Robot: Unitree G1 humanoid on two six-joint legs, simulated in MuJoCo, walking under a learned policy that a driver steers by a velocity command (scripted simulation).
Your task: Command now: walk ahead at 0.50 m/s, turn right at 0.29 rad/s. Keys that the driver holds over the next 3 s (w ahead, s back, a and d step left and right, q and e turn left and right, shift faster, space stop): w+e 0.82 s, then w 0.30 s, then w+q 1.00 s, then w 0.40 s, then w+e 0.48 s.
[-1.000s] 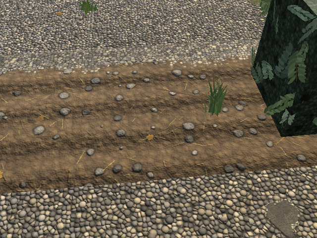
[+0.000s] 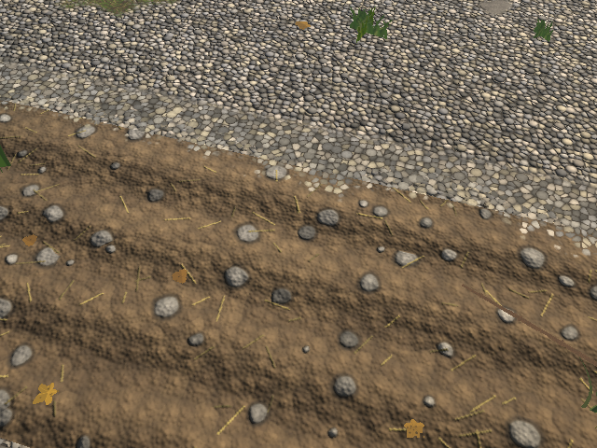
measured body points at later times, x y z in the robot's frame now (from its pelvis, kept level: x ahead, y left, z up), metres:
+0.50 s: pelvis +0.29 -0.07 +0.00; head +0.32 -0.09 +0.45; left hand +0.42 +0.19 -0.11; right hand +0.43 -0.36 -0.09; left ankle +0.51 +0.06 -0.69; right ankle +0.23 -0.14 -0.74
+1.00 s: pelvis +0.54 -0.12 +0.00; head +0.57 -0.13 +0.45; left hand +0.85 -0.03 -0.08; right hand +0.40 -0.36 -0.12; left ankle +0.53 +0.01 -0.74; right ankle +0.59 -0.35 -0.69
